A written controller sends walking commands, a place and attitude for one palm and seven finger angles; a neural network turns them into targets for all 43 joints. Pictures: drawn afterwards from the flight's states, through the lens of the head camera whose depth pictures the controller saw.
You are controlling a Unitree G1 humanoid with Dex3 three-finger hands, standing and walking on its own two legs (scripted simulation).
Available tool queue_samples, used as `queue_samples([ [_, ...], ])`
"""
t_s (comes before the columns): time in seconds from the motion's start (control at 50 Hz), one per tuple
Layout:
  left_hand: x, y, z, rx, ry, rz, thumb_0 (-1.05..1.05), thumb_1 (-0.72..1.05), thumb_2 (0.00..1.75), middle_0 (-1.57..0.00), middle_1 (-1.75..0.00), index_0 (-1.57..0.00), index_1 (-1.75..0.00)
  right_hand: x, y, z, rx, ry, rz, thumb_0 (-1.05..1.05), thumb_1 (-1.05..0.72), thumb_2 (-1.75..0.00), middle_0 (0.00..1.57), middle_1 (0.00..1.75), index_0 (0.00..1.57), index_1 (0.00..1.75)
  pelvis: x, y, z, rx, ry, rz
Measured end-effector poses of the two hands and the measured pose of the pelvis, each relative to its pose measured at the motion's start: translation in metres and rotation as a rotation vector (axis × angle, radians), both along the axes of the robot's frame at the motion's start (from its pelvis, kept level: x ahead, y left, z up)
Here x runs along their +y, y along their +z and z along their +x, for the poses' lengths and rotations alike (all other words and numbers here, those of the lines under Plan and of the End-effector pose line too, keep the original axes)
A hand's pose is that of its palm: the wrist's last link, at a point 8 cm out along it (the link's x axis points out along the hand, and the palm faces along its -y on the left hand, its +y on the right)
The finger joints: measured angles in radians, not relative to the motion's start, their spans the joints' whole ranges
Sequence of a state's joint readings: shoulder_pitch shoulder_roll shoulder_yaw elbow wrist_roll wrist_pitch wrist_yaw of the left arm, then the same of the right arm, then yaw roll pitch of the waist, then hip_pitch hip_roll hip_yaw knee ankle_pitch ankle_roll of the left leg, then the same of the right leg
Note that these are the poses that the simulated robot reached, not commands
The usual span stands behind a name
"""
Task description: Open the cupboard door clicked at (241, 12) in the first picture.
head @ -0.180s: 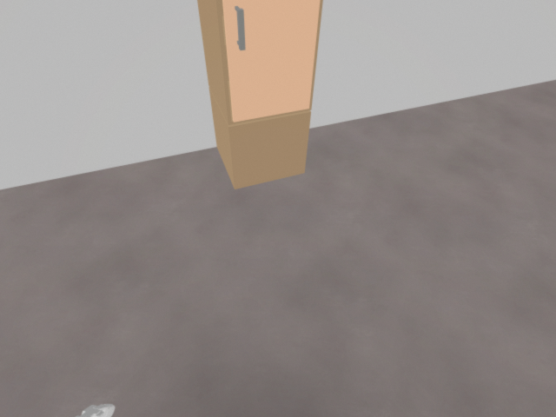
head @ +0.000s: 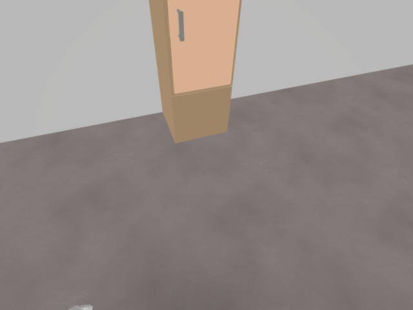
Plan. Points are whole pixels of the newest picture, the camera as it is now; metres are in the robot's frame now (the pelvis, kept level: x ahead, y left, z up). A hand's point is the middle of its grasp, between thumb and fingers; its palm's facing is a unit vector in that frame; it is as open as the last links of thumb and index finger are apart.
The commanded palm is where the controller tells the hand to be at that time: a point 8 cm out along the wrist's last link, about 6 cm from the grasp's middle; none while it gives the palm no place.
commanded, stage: stand and wait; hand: left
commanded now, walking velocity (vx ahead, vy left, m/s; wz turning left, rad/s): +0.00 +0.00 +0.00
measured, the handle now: (180, 25) +1.32 +0.21 +0.04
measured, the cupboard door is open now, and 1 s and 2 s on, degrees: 0 0 0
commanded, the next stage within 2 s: look at it before walking up in 0.64 s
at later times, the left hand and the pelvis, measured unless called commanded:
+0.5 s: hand out of the picture +0.06 +0.24 -0.15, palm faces -0.03 -0.94 -0.33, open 7.4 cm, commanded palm none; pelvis -0.01 -0.01 +0.00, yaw +0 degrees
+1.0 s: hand out of the picture +0.07 +0.24 -0.15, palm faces -0.03 -0.95 -0.32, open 7.4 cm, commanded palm none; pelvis +0.00 -0.01 +0.01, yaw +0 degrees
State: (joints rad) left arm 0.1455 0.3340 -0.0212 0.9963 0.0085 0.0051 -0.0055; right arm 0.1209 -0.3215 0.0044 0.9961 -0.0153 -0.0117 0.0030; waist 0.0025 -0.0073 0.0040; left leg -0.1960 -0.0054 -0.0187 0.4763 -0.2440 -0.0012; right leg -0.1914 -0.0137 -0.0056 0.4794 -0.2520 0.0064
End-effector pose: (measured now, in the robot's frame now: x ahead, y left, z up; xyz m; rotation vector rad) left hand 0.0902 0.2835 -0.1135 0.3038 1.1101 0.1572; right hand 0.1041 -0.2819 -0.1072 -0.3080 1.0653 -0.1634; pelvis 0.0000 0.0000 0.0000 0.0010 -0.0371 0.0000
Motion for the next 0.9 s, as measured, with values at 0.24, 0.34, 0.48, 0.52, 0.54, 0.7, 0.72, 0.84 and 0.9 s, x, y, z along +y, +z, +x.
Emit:
queue_samples([
  [0.24, 0.000, -0.006, -0.030, 0.083, 0.025, 0.001, 0.01, 0.90, 0.90, -0.20, -0.30, -0.20, -0.30, -0.010, -0.004, -0.029, 0.083, -0.034, -0.011, 0.01, -0.91, -0.90, 0.20, 0.30, 0.21, 0.30, -0.003, 0.003, -0.006, -0.001, -0.002, 0.000],
  [0.34, 0.002, -0.006, -0.037, 0.106, 0.034, 0.008, 0.01, 0.90, 0.90, -0.20, -0.30, -0.20, -0.30, -0.016, -0.005, -0.043, 0.123, -0.048, -0.019, 0.01, -0.91, -0.90, 0.20, 0.30, 0.21, 0.30, -0.004, 0.003, -0.007, -0.001, -0.001, -0.001],
  [0.48, 0.004, -0.004, -0.039, 0.114, 0.036, 0.016, 0.01, 0.90, 0.90, -0.20, -0.30, -0.20, -0.30, -0.019, -0.007, -0.053, 0.150, -0.061, -0.019, 0.01, -0.91, -0.90, 0.20, 0.30, 0.20, 0.30, -0.005, 0.004, -0.008, -0.003, -0.002, -0.001],
  [0.52, 0.004, -0.003, -0.037, 0.111, 0.035, 0.017, 0.01, 0.90, 0.90, -0.20, -0.30, -0.20, -0.30, -0.019, -0.007, -0.053, 0.150, -0.062, -0.018, 0.01, -0.91, -0.90, 0.20, 0.30, 0.20, 0.30, -0.006, 0.005, -0.008, -0.003, -0.002, 0.000],
  [0.54, 0.003, -0.003, -0.036, 0.108, 0.034, 0.018, 0.01, 0.90, 0.90, -0.20, -0.30, -0.20, -0.30, -0.019, -0.007, -0.053, 0.150, -0.062, -0.017, 0.01, -0.91, -0.90, 0.20, 0.30, 0.20, 0.30, -0.006, 0.005, -0.008, -0.004, -0.002, 0.000],
  [0.7, 0.000, -0.001, -0.029, 0.088, 0.027, 0.017, 0.01, 0.90, 0.90, -0.20, -0.30, -0.20, -0.30, -0.018, -0.007, -0.048, 0.136, -0.060, -0.008, 0.01, -0.91, -0.90, 0.20, 0.30, 0.20, 0.30, -0.007, 0.005, -0.008, -0.005, -0.004, 0.000],
  [0.72, 0.000, -0.001, -0.028, 0.087, 0.025, 0.016, 0.01, 0.90, 0.90, -0.20, -0.30, -0.20, -0.30, -0.018, -0.007, -0.048, 0.134, -0.059, -0.008, 0.01, -0.91, -0.90, 0.20, 0.30, 0.20, 0.30, -0.008, 0.005, -0.008, -0.005, -0.004, 0.000],
  [0.84, -0.002, -0.001, -0.026, 0.086, 0.022, 0.011, 0.01, 0.90, 0.90, -0.20, -0.30, -0.20, -0.30, -0.018, -0.006, -0.044, 0.131, -0.057, -0.008, 0.01, -0.91, -0.90, 0.20, 0.30, 0.21, 0.30, -0.008, 0.006, -0.007, -0.001, -0.005, 0.000],
  [0.9, -0.003, -0.002, -0.026, 0.090, 0.023, 0.009, 0.01, 0.90, 0.90, -0.20, -0.30, -0.20, -0.30, -0.019, -0.005, -0.043, 0.133, -0.057, -0.010, 0.01, -0.91, -0.90, 0.20, 0.30, 0.21, 0.30, -0.009, 0.006, -0.006, 0.000, -0.004, 0.000],
])
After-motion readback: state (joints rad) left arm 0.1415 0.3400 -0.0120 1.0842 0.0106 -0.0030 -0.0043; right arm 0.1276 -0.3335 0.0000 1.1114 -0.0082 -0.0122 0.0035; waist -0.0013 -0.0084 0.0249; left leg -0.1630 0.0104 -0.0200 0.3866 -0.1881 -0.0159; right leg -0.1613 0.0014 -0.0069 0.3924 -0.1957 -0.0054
